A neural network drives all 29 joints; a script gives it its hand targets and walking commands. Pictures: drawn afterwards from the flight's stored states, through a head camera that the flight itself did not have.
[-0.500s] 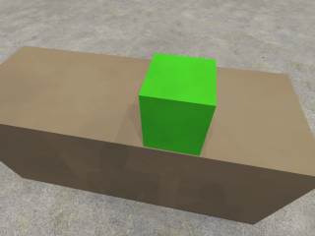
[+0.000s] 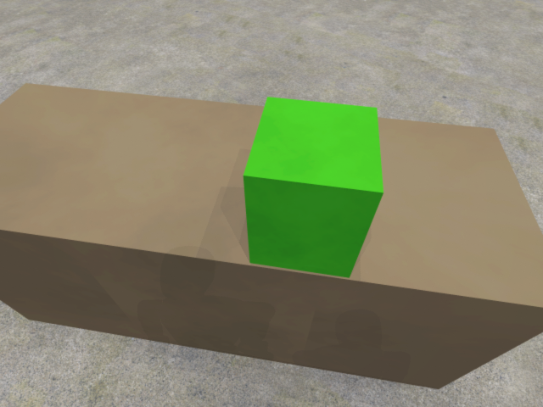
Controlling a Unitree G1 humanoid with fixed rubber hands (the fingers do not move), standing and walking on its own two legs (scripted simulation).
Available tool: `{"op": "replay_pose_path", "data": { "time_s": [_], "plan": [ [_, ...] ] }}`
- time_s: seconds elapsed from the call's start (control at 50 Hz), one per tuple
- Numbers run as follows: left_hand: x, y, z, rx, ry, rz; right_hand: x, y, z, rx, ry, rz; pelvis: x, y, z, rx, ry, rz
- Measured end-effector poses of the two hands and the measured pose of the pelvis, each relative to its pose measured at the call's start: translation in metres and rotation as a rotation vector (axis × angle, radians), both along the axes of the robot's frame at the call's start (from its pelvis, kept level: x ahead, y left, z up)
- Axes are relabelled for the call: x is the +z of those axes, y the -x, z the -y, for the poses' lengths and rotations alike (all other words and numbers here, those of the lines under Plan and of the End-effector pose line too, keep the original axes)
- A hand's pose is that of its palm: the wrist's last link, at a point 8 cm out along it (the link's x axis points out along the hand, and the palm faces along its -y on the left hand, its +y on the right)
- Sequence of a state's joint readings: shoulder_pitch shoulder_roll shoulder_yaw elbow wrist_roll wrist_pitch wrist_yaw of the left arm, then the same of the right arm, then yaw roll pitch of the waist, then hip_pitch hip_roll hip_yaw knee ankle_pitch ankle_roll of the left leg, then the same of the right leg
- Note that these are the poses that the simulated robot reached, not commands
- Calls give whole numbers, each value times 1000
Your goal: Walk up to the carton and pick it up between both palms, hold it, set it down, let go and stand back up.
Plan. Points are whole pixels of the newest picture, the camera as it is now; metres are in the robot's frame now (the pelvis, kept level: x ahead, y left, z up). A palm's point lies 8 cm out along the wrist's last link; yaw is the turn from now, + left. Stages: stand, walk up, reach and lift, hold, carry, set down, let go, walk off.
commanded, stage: stand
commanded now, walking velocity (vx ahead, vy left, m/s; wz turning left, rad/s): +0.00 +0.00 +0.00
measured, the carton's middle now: (309, 189) +0.50 -0.06 +0.01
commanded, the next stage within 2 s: none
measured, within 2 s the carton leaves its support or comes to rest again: neither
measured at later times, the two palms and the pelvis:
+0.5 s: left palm out of the picture -0.03 +0.21 -0.16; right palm out of the picture -0.02 -0.17 -0.15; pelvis +0.02 +0.02 +0.00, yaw +0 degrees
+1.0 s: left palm out of the picture -0.02 +0.23 -0.16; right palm out of the picture +0.00 -0.16 -0.16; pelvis +0.04 +0.04 -0.01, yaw +1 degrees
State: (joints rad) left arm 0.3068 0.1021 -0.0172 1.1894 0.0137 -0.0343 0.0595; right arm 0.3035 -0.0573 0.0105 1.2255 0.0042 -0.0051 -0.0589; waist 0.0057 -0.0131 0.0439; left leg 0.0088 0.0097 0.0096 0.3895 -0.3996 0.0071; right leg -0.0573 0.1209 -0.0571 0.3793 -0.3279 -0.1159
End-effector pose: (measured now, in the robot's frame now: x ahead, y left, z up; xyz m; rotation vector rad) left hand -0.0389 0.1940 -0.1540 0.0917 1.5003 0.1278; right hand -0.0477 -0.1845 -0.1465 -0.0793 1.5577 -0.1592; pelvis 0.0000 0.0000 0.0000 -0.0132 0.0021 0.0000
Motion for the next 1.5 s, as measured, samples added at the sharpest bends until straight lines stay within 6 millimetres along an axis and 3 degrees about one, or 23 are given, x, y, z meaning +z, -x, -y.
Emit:
{"op": "replay_pose_path", "data": {
  "time_s": [1.32,1.4,1.5],
  "plan": [
    [-8,-17,-42,29,2,-79,-12,-62,-32,66,11,12,-13,-55,-46,14,6,-2],
    [-15,-11,-53,116,-36,-14,-18,-90,-26,138,43,62,-22,-52,-51,35,10,26],
    [-16,11,-72,75,-31,-136,-6,-184,-27,168,93,319,-25,-62,-65,12,16,64]
  ]
}}
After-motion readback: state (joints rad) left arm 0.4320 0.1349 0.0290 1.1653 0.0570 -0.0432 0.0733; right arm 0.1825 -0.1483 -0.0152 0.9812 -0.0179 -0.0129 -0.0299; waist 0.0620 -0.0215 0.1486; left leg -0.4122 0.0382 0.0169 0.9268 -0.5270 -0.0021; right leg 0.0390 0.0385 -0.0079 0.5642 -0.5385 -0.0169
